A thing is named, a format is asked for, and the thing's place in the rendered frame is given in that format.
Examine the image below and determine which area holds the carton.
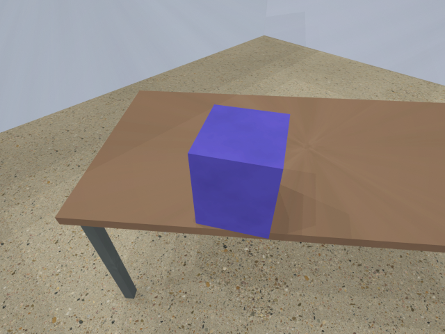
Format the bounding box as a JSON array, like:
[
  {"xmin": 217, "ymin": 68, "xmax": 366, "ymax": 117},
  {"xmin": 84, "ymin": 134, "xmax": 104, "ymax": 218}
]
[{"xmin": 188, "ymin": 104, "xmax": 290, "ymax": 239}]

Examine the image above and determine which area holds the table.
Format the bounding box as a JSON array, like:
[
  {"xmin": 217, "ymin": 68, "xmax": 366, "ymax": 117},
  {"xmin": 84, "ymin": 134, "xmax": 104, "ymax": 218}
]
[{"xmin": 55, "ymin": 90, "xmax": 445, "ymax": 299}]

